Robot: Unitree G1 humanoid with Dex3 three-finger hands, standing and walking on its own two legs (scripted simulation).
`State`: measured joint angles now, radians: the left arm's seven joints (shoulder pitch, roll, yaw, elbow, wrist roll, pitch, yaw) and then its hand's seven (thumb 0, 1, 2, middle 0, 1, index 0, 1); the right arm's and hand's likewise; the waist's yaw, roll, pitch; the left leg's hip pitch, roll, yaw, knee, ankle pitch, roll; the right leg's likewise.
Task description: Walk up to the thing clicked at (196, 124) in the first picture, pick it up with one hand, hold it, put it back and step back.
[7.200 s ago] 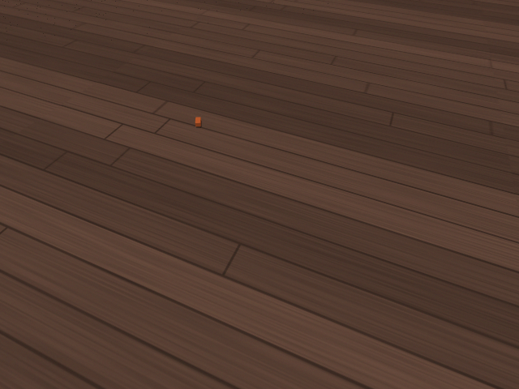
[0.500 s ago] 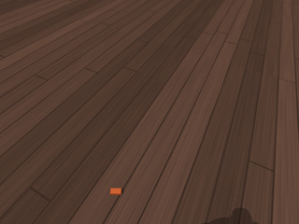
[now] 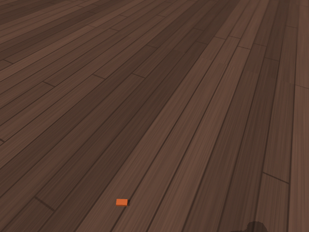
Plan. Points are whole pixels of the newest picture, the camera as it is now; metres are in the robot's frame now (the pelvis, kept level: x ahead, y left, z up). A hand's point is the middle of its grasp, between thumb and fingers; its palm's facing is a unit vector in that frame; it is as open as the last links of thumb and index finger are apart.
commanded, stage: walk up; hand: left
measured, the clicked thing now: (122, 202) +0.44 +0.18 -0.77
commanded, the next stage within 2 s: none
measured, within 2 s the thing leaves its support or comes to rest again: neither
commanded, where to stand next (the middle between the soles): +0.06 -0.01 m, yaw +0 degrees
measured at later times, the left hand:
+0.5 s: hand out of the picture -0.02 +0.23 -0.15, palm faces +0.02 -0.91 -0.42, open 7.4 cm
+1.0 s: hand out of the picture +0.00 +0.27 -0.18, palm faces +0.09 -0.94 -0.33, open 7.4 cm
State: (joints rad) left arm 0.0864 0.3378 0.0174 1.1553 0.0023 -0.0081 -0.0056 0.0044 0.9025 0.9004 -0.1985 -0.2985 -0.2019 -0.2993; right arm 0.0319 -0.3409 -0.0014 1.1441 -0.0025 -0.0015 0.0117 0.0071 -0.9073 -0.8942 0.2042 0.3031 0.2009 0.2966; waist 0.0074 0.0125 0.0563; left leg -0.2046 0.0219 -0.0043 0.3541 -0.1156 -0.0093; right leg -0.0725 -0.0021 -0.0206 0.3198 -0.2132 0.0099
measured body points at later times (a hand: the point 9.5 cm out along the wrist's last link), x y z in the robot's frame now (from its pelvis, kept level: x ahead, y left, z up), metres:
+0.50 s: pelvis -0.06 -0.04 -0.01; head -0.01 -0.07 +0.43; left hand -0.02 +0.27 -0.12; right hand +0.05 -0.34 -0.16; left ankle -0.05 +0.11 -0.70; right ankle -0.07 -0.12 -0.75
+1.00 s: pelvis -0.01 +0.00 -0.01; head +0.01 +0.02 +0.43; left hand +0.00 +0.32 -0.15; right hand +0.15 -0.28 -0.11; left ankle +0.02 +0.12 -0.75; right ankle -0.03 -0.15 -0.71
